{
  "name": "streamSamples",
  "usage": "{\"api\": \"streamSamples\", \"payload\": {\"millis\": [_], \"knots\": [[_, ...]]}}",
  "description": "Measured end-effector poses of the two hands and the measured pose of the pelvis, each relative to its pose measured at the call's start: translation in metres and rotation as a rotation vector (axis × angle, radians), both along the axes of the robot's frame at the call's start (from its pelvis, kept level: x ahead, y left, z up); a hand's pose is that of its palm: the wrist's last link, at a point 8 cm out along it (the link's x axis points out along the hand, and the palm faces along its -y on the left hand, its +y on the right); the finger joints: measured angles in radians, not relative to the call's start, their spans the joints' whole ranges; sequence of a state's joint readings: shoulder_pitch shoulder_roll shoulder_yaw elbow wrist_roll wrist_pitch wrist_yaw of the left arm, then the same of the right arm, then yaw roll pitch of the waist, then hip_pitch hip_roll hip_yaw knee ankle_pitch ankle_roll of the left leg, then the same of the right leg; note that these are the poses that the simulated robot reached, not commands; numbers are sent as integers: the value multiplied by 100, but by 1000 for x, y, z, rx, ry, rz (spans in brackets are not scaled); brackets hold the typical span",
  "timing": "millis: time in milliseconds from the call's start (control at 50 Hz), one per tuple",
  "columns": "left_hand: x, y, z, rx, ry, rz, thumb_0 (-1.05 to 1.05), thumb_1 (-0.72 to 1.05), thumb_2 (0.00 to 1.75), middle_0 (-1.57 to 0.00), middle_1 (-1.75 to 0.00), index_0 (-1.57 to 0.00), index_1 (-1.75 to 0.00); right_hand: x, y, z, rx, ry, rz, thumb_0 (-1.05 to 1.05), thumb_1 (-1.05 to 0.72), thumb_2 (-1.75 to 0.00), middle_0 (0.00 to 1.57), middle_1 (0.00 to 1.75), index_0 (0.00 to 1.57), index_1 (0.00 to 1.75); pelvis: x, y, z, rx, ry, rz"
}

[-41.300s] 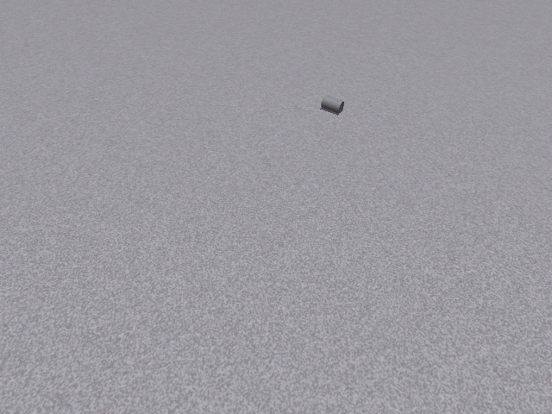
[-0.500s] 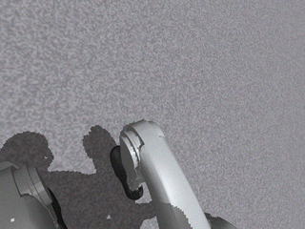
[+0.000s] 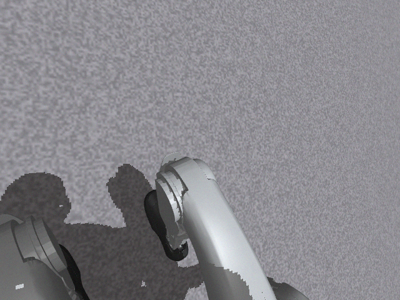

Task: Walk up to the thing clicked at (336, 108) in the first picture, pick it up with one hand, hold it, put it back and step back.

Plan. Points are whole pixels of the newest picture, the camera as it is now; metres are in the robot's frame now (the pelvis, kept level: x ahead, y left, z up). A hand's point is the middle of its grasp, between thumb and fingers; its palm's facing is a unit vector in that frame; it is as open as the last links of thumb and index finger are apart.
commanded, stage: approach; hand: left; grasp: from above
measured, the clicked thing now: out of the picture +0.46 +0.44 -0.30
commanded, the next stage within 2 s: rest palm in 1.40 s
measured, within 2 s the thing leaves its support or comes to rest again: neither
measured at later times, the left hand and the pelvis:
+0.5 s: hand out of the picture +0.46 +0.36 -0.22, palm faces +0.00 -0.46 -0.89, open 13.9 cm; pelvis +0.00 +0.00 +0.00, yaw +0 degrees
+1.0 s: hand out of the picture +0.45 +0.36 -0.22, palm faces +0.00 -0.49 -0.87, open 13.8 cm; pelvis +0.00 +0.00 +0.00, yaw +0 degrees
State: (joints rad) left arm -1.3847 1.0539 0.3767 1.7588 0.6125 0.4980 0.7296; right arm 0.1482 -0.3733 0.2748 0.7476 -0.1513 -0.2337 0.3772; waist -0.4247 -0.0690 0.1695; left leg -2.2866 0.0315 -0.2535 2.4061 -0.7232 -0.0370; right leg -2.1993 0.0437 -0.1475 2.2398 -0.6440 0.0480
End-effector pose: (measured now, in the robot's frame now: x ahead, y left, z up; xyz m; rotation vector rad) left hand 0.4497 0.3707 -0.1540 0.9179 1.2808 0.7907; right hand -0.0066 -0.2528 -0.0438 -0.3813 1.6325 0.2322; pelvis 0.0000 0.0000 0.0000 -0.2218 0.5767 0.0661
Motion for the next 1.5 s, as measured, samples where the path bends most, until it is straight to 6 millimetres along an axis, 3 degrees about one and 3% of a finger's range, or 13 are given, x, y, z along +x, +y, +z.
{"api": "streamSamples", "payload": {"millis": [160, 320, 480, 620, 760, 920, 1280, 1500], "knots": [[-9, -5, -6, -58, -1, 65, 0, -44, 92, -9, -105, -10, -103, 0, 1, 3, 16, 15, 12, -1, -92, -89, 20, 30, 20, 30, 2, -1, 1, 2, 0, 5], [0, -20, -17, -70, -9, 34, 0, -45, 92, -8, -105, -10, -103, -2, -7, 10, -20, 27, 14, -1, -92, -90, 20, 30, 20, 30, 1, -1, 0, -5, -5, 5], [7, -9, -6, -25, -20, -1, 0, -46, 92, -8, -104, -10, -103, -1, -9, 6, -20, 18, 11, -1, -92, -90, 20, 30, 20, 30, 0, 0, -1, -4, 3, -1], [-3, -2, -7, -49, 27, -29, 0, -45, 92, -8, -104, -10, -102, 1, 2, -1, -1, -14, 0, -1, -92, -89, 20, 30, 20, 30, 1, 2, -3, -1, 2, -4], [-12, -1, -16, -46, 22, -18, 0, -43, 91, -8, -105, -10, -103, 3, 9, -2, 4, -19, 13, -1, -91, -89, 20, 30, 20, 30, -1, 1, -2, -3, -10, 4], [-6, 0, -14, -52, -28, 39, 0, -44, 91, -8, -104, -10, -103, 2, 3, 4, -1, 7, 31, -1, -91, -89, 20, 30, 20, 30, 0, 1, -1, -8, 1, 4], [-2, -5, -17, -47, 32, -105, 0, -43, 91, -6, -104, -10, -102, 0, 5, -4, -11, -33, 19, -1, -91, -89, 20, 30, 20, 30, -1, 1, -7, 3, -11, 0], [-11, -1, -17, -38, -11, 7, 0, -43, 91, -7, -104, -10, -102, -2, 9, -3, 18, -13, 39, -1, -91, -89, 20, 30, 20, 30, -2, 1, -4, 0, -15, -1]]}}
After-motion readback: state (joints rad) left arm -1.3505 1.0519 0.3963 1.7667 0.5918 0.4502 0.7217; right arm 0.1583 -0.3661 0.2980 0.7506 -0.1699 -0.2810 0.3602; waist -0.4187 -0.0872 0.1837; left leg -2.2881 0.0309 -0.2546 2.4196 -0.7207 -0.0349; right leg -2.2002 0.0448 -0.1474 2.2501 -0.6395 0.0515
